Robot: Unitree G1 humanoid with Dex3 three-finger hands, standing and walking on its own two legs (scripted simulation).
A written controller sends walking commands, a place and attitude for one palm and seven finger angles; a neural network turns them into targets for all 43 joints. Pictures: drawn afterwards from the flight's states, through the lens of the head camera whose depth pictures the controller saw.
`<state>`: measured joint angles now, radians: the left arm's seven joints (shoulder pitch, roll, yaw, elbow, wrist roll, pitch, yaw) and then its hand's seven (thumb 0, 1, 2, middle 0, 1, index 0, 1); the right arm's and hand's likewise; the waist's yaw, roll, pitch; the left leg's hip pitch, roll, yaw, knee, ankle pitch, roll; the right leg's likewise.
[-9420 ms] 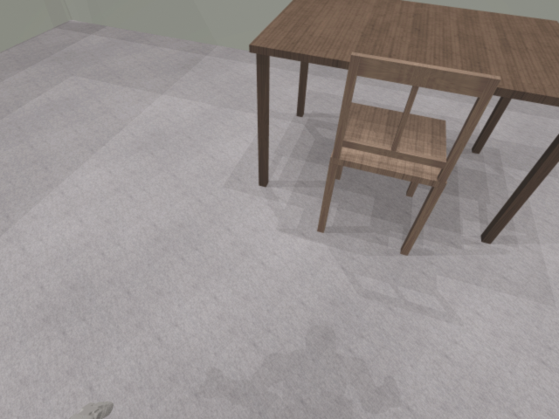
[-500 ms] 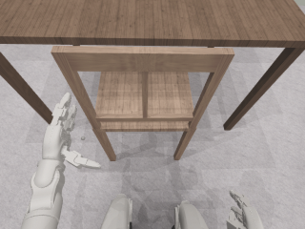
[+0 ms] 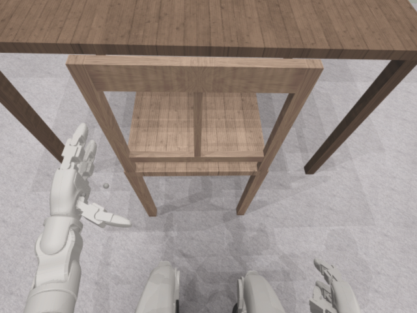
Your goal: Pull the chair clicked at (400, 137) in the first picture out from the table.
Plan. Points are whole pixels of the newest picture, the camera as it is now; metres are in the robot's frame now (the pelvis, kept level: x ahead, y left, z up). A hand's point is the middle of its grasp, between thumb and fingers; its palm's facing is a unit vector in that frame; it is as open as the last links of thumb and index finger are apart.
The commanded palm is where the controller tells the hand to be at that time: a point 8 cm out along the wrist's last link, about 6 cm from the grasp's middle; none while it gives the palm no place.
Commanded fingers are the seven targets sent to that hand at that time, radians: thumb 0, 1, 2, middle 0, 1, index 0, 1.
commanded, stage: aim the fingers beside a spindle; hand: left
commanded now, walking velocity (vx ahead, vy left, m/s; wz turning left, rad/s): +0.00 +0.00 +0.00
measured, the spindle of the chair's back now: (197, 127) +0.49 +0.04 +0.00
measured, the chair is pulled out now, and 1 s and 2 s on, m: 0.00 0.00 0.00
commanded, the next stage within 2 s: none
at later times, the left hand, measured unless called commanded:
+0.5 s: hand (104, 180) +0.34 +0.20 +0.03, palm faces +0.04 -1.00 -0.05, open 16.9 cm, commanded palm +0.32 +0.24 +0.02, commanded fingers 0.00 -0.50 0.30 -0.06 -0.08 -0.06 -0.08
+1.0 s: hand (115, 193) +0.33 +0.18 +0.01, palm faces +0.01 -1.00 -0.02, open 16.9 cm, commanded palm +0.31 +0.24 +0.03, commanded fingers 0.00 -0.50 0.30 -0.06 -0.08 -0.06 -0.08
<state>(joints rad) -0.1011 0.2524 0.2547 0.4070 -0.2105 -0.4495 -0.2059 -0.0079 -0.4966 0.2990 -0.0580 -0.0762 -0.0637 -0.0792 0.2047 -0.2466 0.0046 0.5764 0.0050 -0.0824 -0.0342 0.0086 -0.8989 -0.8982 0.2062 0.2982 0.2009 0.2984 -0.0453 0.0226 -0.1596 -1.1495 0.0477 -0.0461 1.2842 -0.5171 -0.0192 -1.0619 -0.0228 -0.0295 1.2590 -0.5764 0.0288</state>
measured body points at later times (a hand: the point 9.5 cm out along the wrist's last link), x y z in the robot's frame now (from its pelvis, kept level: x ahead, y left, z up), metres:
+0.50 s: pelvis +0.00 +0.01 +0.00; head +0.11 +0.02 +0.44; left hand +0.34 +0.26 +0.03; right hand +0.15 -0.24 -0.10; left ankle +0.04 +0.13 -0.62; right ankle +0.01 -0.14 -0.62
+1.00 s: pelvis +0.00 +0.00 +0.00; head +0.11 +0.02 +0.44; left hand +0.32 +0.24 +0.02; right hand +0.17 -0.24 -0.10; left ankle +0.05 +0.13 -0.62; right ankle +0.01 -0.14 -0.62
